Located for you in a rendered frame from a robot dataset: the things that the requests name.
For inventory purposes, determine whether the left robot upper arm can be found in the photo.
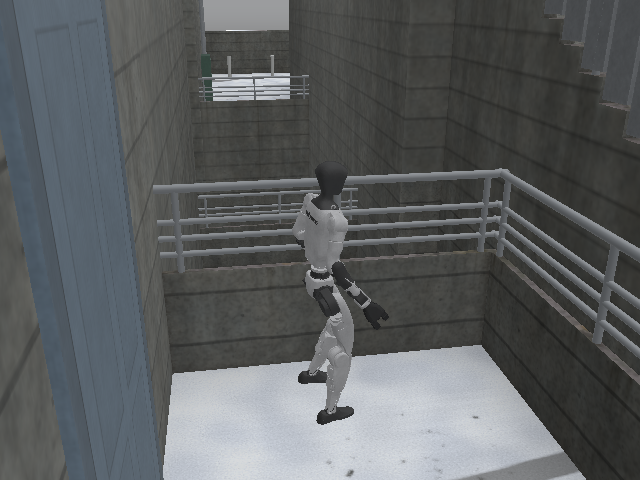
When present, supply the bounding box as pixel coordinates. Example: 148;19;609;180
292;193;319;240

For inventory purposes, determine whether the right robot upper arm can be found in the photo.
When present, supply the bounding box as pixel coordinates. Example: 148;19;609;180
326;212;348;274

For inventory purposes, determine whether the right robot forearm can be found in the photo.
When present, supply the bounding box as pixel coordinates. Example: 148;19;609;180
331;261;371;309

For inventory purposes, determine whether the robot left shin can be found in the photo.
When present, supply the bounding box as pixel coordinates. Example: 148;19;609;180
307;318;337;376

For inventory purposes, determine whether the right robot hand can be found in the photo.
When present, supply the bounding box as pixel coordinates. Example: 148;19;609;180
363;301;389;330

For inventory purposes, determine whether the humanoid robot torso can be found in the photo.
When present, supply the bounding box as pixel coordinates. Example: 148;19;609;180
304;194;344;301

